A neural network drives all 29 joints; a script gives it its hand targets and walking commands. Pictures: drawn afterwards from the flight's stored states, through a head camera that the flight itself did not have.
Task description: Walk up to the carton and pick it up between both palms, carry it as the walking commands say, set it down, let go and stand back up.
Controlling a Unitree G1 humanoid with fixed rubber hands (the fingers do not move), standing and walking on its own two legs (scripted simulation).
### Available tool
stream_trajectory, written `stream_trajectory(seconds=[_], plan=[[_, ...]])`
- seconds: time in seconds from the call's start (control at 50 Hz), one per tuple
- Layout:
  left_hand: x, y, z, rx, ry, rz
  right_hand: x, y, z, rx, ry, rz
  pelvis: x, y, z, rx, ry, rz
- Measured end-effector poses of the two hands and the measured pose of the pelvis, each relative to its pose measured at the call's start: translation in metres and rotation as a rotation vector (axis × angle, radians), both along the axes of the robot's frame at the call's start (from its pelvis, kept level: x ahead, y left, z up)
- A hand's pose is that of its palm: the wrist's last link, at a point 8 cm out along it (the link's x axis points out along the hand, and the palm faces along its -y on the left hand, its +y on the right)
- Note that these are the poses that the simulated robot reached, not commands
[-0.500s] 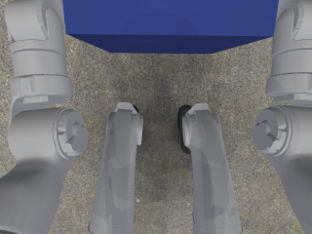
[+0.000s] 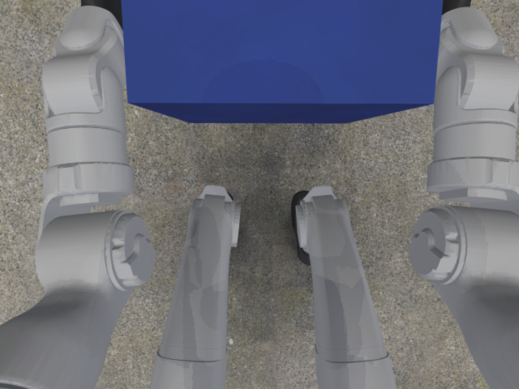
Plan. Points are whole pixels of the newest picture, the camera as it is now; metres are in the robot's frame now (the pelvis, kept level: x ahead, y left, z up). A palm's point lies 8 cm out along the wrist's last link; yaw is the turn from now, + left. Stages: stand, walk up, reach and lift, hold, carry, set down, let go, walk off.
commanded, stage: reach and lift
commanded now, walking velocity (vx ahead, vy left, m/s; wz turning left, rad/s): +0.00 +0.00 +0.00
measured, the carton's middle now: out of the picture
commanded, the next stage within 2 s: none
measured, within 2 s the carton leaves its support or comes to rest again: neither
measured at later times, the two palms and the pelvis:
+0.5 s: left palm (71, 12) +0.50 +0.18 -0.01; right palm (486, 12) +0.51 -0.18 -0.01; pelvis +0.00 +0.00 +0.06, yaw +0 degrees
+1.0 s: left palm (9, 2) +0.47 +0.18 +0.06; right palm out of the picture +0.48 -0.18 +0.06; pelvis +0.02 +0.00 +0.12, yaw +0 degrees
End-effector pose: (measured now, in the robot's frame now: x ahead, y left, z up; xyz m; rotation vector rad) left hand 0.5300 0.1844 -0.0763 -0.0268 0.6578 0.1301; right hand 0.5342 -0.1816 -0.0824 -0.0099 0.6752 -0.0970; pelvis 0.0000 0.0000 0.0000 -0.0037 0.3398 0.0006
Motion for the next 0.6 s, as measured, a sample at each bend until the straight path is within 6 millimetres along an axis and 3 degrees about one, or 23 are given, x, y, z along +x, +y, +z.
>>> stream_trajectory(seconds=[0.6], plan=[[-0.036,0.0,0.081,0.002,0.003,-0.001,-0.034,0.0,0.082,-0.003,0.003,0.009,0.005,0.001,0.067,-0.001,-0.119,0.002]])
